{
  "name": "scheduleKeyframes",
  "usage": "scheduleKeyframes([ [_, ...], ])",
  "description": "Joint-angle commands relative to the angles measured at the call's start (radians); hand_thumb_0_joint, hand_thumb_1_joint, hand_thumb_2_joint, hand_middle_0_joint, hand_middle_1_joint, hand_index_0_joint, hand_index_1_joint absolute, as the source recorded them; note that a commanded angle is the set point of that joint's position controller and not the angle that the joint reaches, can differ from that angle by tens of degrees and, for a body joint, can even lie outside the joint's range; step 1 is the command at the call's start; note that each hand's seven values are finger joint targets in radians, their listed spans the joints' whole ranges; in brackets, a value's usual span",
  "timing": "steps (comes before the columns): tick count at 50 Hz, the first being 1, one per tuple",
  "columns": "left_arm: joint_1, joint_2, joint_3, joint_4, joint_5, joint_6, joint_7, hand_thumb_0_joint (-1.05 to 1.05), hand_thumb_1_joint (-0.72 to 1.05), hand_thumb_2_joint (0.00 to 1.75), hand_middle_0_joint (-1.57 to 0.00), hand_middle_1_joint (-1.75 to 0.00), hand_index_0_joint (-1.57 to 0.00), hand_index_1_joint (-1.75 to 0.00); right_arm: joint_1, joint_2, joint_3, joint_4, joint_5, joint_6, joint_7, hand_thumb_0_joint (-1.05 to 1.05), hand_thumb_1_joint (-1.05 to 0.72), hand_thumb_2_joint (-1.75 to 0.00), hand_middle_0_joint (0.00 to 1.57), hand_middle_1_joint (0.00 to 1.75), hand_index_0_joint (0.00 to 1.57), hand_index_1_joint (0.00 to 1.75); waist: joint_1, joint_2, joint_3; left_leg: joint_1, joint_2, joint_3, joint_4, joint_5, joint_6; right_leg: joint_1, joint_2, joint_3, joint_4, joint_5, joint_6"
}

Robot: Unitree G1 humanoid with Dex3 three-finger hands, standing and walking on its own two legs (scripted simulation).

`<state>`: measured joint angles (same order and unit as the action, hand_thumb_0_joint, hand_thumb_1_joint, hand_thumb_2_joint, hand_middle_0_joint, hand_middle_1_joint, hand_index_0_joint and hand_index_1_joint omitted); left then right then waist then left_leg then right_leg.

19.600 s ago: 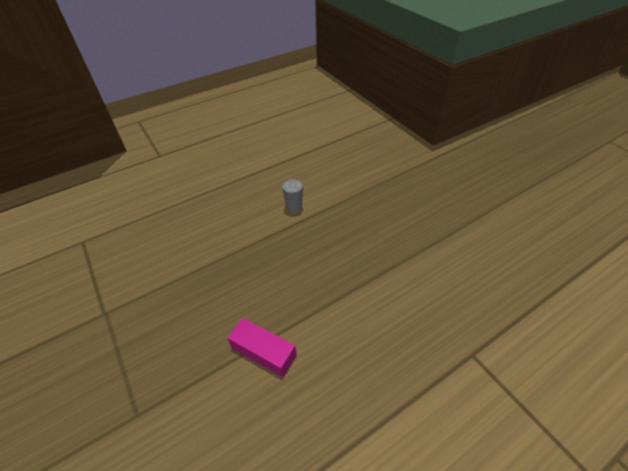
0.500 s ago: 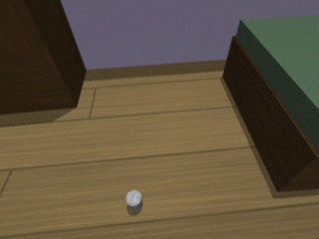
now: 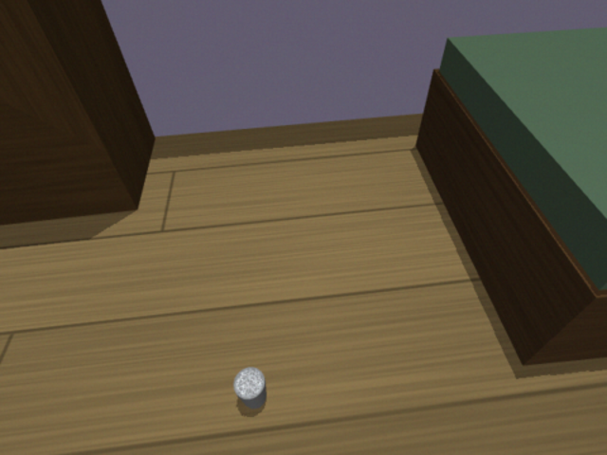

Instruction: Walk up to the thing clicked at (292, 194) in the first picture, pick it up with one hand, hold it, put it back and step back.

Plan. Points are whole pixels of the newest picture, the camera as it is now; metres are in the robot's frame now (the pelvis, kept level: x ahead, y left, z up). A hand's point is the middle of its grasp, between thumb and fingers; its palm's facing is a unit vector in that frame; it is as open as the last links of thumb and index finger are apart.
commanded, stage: stand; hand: left
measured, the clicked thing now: (252, 390) +0.44 +0.21 -0.71
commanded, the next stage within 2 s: none
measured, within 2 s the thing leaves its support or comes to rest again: neither
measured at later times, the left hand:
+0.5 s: hand out of the picture +0.11 +0.25 -0.16, palm faces -0.03 -0.94 -0.34, open 7.4 cm
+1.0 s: hand out of the picture +0.11 +0.24 -0.15, palm faces -0.03 -0.94 -0.35, open 7.4 cm
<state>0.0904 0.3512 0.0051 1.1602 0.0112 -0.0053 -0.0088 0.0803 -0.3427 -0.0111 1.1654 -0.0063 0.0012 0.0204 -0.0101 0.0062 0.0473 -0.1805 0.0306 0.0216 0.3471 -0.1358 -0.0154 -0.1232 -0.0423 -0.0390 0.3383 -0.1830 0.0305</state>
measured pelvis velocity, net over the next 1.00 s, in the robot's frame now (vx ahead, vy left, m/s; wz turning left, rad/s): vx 0.03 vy -0.01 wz -0.01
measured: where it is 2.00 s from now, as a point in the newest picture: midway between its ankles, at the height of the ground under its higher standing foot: outside the picture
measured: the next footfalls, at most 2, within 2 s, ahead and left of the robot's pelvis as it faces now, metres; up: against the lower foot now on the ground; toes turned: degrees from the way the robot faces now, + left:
none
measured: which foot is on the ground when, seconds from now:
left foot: down 0.00-1.00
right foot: down 0.00-1.00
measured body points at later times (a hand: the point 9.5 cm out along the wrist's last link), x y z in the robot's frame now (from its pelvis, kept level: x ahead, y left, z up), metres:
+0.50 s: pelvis +0.03 -0.01 +0.00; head +0.04 -0.01 +0.45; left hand +0.11 +0.29 -0.13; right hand +0.11 -0.31 -0.13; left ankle +0.03 +0.13 -0.75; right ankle +0.00 -0.14 -0.75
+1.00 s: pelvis +0.03 -0.01 +0.00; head +0.03 -0.01 +0.45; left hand +0.11 +0.29 -0.13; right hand +0.11 -0.31 -0.13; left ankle +0.03 +0.13 -0.75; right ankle +0.00 -0.14 -0.75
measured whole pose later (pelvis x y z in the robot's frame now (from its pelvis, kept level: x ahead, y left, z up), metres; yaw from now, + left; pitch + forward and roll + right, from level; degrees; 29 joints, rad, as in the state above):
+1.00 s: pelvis +0.03 -0.01 +0.00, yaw +0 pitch -2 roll +0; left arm 0.10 0.35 0.01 1.14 0.01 0.00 -0.01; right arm 0.08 -0.35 0.00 1.15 -0.01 -0.01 0.01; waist -0.01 0.00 0.04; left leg -0.12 0.04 0.03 0.32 -0.16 -0.03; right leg -0.06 -0.03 -0.04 0.30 -0.21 0.02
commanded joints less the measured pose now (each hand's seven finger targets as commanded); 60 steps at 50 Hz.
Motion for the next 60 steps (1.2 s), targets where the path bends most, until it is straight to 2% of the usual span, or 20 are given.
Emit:
scheduleKeyframes([
  [1, -0.033, 0.215, 0.041, -0.061, 0.001, -0.025, 0.014, 0.0, 0.9, 0.9, -0.2, -0.3, -0.2, -0.3, -0.051, -0.222, -0.034, -0.07, -0.006, -0.025, -0.02, 0.0, -0.9, -0.9, 0.2, 0.3, 0.2, 0.3, 0.004, -0.005, -0.071, 0.036, 0.103, -0.111, -0.076, -0.035, 0.026, -0.028, -0.102, 0.086, -0.083, -0.015, -0.038],
  [12, -0.023, 0.215, 0.043, -0.069, -0.001, -0.027, 0.013, 0.0, 0.9, 0.9, -0.2, -0.3, -0.2, -0.3, -0.051, -0.221, -0.029, -0.077, -0.003, -0.03, -0.022, 0.0, -0.9, -0.9, 0.2, 0.3, 0.2, 0.3, 0.006, 0.002, -0.079, 0.064, 0.105, -0.096, -0.058, 0.071, 0.024, -0.006, -0.106, 0.086, -0.083, 0.062, -0.036],
  [13, -0.031, 0.221, 0.044, -0.071, -0.002, -0.028, 0.014, 0.0, 0.9, 0.9, -0.2, -0.3, -0.2, -0.3, -0.046, -0.213, -0.027, -0.077, -0.003, -0.032, -0.022, 0.0, -0.9, -0.9, 0.2, 0.3, 0.2, 0.3, 0.0, -0.007, -0.079, 0.066, 0.106, -0.097, -0.061, 0.112, 0.018, -0.001, -0.104, 0.085, -0.074, 0.088, -0.038],
  [17, -0.029, 0.212, 0.044, -0.073, -0.002, -0.027, 0.014, 0.0, 0.9, 0.9, -0.2, -0.3, -0.2, -0.3, -0.051, -0.222, -0.027, -0.074, -0.001, -0.034, -0.026, 0.0, -0.9, -0.9, 0.2, 0.3, 0.2, 0.3, 0.007, 0.005, -0.115, 0.094, 0.117, -0.092, -0.041, 0.198, 0.024, 0.04, -0.112, 0.083, -0.065, 0.185, -0.039],
  [23, -0.029, 0.208, 0.045, -0.071, -0.003, -0.024, 0.015, 0.0, 0.9, 0.9, -0.2, -0.3, -0.2, -0.3, -0.06, -0.227, -0.026, -0.073, -0.001, -0.031, -0.028, 0.0, -0.9, -0.9, 0.2, 0.3, 0.2, 0.3, 0.011, 0.006, -0.096, 0.099, 0.112, -0.082, -0.044, 0.187, 0.02, 0.033, -0.106, 0.077, -0.075, 0.168, -0.036],
  [34, -0.031, 0.214, 0.047, -0.075, -0.002, -0.025, 0.018, 0.0, 0.9, 0.9, -0.2, -0.3, -0.2, -0.3, -0.059, -0.225, -0.024, -0.079, 0.0, -0.03, -0.03, 0.0, -0.9, -0.9, 0.2, 0.3, 0.2, 0.3, 0.008, -0.001, -0.104, 0.123, 0.118, -0.074, -0.037, 0.235, 0.021, 0.052, -0.111, 0.077, -0.073, 0.242, -0.036],
  [41, -0.029, 0.216, 0.045, -0.074, -0.004, -0.023, 0.018, 0.0, 0.9, 0.9, -0.2, -0.3, -0.2, -0.3, -0.059, -0.219, -0.023, -0.079, -0.001, -0.028, -0.029, 0.0, -0.9, -0.9, 0.2, 0.3, 0.2, 0.3, 0.009, 0.001, -0.073, 0.104, 0.114, -0.078, -0.058, 0.176, 0.018, 0.036, -0.105, 0.077, -0.085, 0.162, -0.036],
  [43, -0.038, 0.22, 0.047, -0.079, -0.001, -0.024, 0.019, 0.0, 0.9, 0.9, -0.2, -0.3, -0.2, -0.3, -0.048, -0.216, -0.024, -0.08, -0.001, -0.029, -0.03, 0.0, -0.9, -0.9, 0.2, 0.3, 0.2, 0.3, 0.005, -0.013, -0.096, 0.107, 0.117, -0.075, -0.054, 0.187, 0.022, 0.054, -0.111, 0.079, -0.08, 0.191, -0.042],
  [48, -0.031, 0.216, 0.046, -0.077, -0.006, -0.022, 0.017, 0.0, 0.9, 0.9, -0.2, -0.3, -0.2, -0.3, -0.051, -0.221, -0.022, -0.08, -0.002, -0.031, -0.029, 0.0, -0.9, -0.9, 0.2, 0.3, 0.2, 0.3, 0.011, 0.003, -0.07, 0.097, 0.112, -0.077, -0.071, 0.161, 0.017, 0.035, -0.103, 0.076, -0.084, 0.138, -0.041],
  [60, -0.027, 0.221, 0.044, -0.083, -0.003, -0.02, 0.018, 0.0, 0.9, 0.9, -0.2, -0.3, -0.2, -0.3, -0.033, -0.221, -0.024, -0.075, -0.004, -0.031, -0.029, 0.0, -0.9, -0.9, 0.2, 0.3, 0.2, 0.3, 0.007, -0.007, -0.079, 0.103, 0.112, -0.077, -0.073, 0.137, 0.022, 0.024, -0.103, 0.082, -0.084, 0.12, -0.045],
])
